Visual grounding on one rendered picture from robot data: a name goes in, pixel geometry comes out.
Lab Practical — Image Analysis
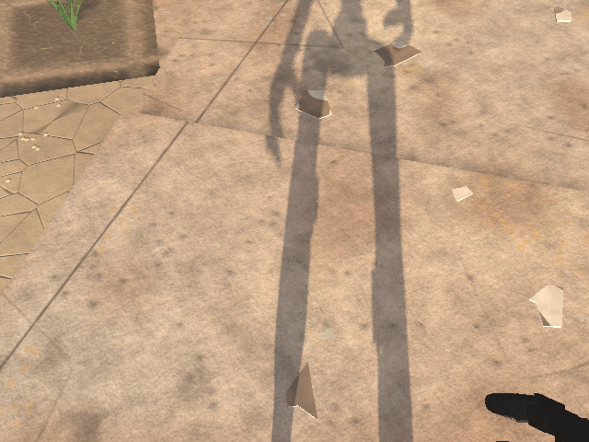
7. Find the right robot hand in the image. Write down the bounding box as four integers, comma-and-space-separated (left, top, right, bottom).
485, 393, 589, 442

